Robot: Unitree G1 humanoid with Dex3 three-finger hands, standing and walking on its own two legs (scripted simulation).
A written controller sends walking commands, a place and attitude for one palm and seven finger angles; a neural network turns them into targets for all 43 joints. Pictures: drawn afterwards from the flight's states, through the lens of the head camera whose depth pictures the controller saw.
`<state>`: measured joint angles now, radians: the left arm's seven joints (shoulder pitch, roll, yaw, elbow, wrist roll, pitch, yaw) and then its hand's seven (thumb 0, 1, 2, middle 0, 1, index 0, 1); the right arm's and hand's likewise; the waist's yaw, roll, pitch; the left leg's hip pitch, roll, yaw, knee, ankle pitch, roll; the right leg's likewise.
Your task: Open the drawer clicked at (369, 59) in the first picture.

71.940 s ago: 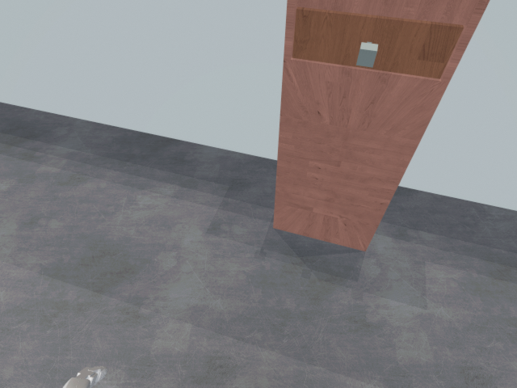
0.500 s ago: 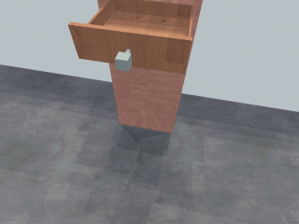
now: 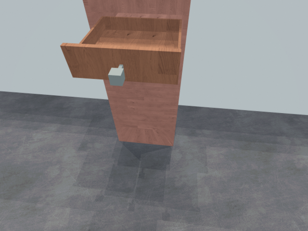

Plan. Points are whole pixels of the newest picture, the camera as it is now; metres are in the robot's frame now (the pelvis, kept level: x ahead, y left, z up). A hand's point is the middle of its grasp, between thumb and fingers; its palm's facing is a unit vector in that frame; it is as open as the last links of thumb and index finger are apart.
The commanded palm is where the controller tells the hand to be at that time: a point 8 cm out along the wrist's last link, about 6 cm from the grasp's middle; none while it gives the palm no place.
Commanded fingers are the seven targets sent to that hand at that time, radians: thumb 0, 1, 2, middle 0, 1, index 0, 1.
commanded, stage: let the arm hang, fingers relaxed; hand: left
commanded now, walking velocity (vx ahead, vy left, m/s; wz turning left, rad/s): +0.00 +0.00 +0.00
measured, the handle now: (118, 73) +0.55 +0.14 +0.13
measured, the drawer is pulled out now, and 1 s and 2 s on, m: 0.29 0.29 0.29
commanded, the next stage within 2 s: look to check the result in 0.12 s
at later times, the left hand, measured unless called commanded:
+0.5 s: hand out of the picture +0.02 +0.17 -0.17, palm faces +0.05 -0.98 -0.20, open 7.3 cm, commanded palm none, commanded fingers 0.00 0.90 0.90 -0.20 -0.30 -0.20 -0.30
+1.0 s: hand out of the picture +0.06 +0.18 -0.17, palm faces +0.03 -0.98 -0.22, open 7.3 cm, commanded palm none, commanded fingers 0.00 0.90 0.90 -0.20 -0.30 -0.20 -0.30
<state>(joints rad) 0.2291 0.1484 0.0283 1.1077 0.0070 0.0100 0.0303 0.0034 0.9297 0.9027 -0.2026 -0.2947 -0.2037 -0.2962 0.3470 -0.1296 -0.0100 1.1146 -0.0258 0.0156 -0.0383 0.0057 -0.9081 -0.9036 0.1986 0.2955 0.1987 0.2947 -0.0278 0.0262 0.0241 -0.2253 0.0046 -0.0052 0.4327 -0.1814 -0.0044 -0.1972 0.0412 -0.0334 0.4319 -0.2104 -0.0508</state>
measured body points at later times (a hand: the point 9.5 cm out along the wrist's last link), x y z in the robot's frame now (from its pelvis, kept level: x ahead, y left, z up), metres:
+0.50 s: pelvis +0.03 +0.00 +0.00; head +0.04 -0.01 +0.45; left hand +0.02 +0.22 -0.16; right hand +0.03 -0.21 -0.16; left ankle +0.03 +0.12 -0.74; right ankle +0.02 -0.09 -0.74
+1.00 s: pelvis +0.04 +0.00 +0.00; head +0.06 -0.01 +0.45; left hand +0.06 +0.23 -0.15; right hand +0.04 -0.23 -0.16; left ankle +0.03 +0.12 -0.74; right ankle +0.02 -0.09 -0.74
